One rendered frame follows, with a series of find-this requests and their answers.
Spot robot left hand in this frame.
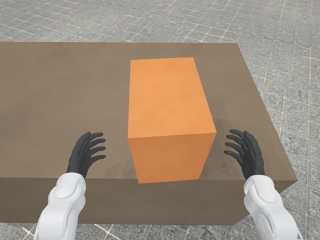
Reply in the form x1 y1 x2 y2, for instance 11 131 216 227
66 131 106 179

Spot carton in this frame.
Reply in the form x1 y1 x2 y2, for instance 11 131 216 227
128 57 217 184

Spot robot right hand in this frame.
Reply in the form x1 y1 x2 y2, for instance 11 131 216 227
224 129 265 180

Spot pedestal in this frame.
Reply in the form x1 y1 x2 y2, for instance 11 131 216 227
0 41 298 226

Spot robot left forearm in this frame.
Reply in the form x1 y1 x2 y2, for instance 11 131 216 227
33 172 86 240

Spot robot right forearm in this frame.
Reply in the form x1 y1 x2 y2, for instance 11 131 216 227
243 175 304 240

